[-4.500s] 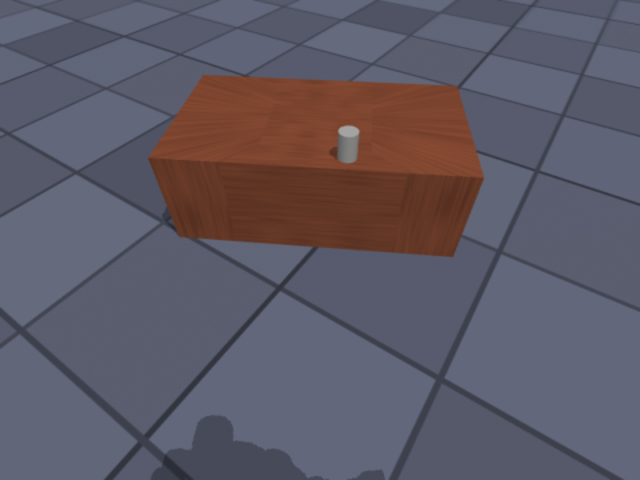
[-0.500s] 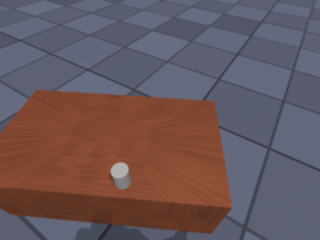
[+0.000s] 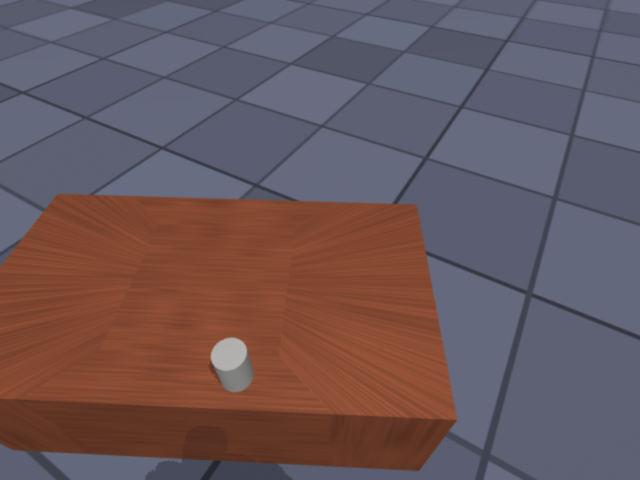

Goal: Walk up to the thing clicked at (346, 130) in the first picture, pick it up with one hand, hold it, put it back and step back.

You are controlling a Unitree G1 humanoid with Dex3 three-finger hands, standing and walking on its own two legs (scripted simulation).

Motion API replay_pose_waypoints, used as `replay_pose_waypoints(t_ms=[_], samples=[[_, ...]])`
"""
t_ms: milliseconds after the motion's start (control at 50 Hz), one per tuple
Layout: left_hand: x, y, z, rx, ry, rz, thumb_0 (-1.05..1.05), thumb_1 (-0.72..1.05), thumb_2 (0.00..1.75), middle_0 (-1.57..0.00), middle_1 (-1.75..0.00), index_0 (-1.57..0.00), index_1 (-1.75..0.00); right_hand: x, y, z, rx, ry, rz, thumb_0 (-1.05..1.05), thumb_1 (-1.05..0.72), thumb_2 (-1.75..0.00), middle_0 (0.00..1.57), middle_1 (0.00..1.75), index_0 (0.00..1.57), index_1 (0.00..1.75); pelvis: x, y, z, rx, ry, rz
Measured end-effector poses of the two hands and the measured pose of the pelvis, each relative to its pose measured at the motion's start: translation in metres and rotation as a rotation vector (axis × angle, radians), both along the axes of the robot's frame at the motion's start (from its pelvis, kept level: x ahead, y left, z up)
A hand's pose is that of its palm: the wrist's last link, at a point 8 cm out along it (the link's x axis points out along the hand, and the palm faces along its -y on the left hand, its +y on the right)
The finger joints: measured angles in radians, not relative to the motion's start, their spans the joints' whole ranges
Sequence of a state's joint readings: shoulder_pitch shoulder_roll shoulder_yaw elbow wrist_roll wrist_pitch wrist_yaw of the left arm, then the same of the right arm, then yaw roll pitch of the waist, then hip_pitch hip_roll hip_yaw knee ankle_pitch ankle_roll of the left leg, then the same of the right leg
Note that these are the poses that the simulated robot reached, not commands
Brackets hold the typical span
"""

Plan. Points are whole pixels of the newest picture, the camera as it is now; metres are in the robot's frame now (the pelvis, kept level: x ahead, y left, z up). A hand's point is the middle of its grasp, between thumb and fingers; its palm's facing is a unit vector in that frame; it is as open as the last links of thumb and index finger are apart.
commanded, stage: walk up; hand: left
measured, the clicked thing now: (233, 365) +0.42 +0.20 -0.31
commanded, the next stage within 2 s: stand in 0.26 s
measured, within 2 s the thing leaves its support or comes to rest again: neither
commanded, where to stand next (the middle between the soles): +0.04 +0.01 m, yaw -2 degrees
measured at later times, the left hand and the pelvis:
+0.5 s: hand out of the picture +0.09 +0.25 -0.15, palm faces -0.03 -0.94 -0.34, open 7.4 cm; pelvis +0.01 +0.00 +0.00, yaw +0 degrees
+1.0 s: hand out of the picture +0.08 +0.24 -0.15, palm faces -0.04 -0.94 -0.34, open 7.4 cm; pelvis +0.01 -0.02 +0.00, yaw +0 degrees
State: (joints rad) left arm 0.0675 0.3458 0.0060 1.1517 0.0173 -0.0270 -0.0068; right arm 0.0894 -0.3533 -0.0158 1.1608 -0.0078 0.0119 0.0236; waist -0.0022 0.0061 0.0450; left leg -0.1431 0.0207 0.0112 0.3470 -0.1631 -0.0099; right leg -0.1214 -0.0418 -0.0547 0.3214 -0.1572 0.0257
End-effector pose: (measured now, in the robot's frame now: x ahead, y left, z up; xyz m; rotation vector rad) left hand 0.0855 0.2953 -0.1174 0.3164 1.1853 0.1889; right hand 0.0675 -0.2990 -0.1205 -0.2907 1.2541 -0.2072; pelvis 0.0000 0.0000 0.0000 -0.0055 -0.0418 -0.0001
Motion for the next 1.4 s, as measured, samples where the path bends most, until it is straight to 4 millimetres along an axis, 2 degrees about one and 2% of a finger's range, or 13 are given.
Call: replay_pose_waypoints(t_ms=[120,240,400,580,820,1060,1400], samples=[[0.011,-0.002,0.0,-0.005,-0.012,-0.013,0.0,0.91,0.89,-0.21,-0.3,-0.2,-0.3,-0.005,0.0,0.001,-0.005,0.003,-0.016,0.01,-0.91,-0.9,0.2,0.3,0.2,0.3,0.002,0.0,0.0,0.0,0.0,-0.003],[0.013,0.0,0.001,-0.002,-0.009,-0.013,0.0,0.91,0.89,-0.21,-0.3,-0.2,-0.3,-0.003,0.003,0.0,0.001,-0.002,-0.018,0.01,-0.91,-0.9,0.2,0.3,0.2,0.3,0.004,0.001,0.0,0.0,0.0,-0.005],[0.005,0.002,0.0,0.001,0.017,-0.006,0.0,0.91,0.89,-0.21,-0.3,-0.2,-0.3,0.005,0.007,0.0,0.008,-0.022,0.003,0.01,-0.91,-0.9,0.2,0.3,0.2,0.3,0.005,0.0,0.001,0.006,0.001,-0.007],[-0.006,-0.004,-0.001,-0.002,0.038,-0.001,0.0,0.91,0.89,-0.21,-0.3,-0.2,-0.3,0.015,0.003,0.002,0.006,-0.044,0.016,0.01,-0.91,-0.9,0.2,0.3,0.2,0.3,0.005,-0.004,0.001,0.007,-0.001,-0.006],[-0.014,-0.011,-0.002,0.0,0.056,0.002,0.0,0.91,0.89,-0.21,-0.3,-0.2,-0.3,0.012,-0.008,0.001,0.001,-0.029,0.015,0.01,-0.91,-0.9,0.2,0.3,0.2,0.3,0.006,-0.012,0.001,0.006,0.001,-0.006],[-0.006,-0.015,0.0,0.006,0.05,-0.006,0.0,0.91,0.89,-0.21,-0.3,-0.2,-0.3,0.006,-0.014,-0.002,0.003,-0.004,0.008,0.01,-0.91,-0.9,0.2,0.3,0.2,0.3,0.01,-0.017,0.001,0.005,0.004,-0.007],[0.008,-0.019,0.003,0.007,0.02,-0.016,0.0,0.91,0.89,-0.21,-0.3,-0.2,-0.3,0.01,-0.017,0.0,-0.002,-0.019,0.012,0.01,-0.91,-0.9,0.2,0.3,0.2,0.3,0.013,-0.02,0.001,0.006,0.003,-0.011]])
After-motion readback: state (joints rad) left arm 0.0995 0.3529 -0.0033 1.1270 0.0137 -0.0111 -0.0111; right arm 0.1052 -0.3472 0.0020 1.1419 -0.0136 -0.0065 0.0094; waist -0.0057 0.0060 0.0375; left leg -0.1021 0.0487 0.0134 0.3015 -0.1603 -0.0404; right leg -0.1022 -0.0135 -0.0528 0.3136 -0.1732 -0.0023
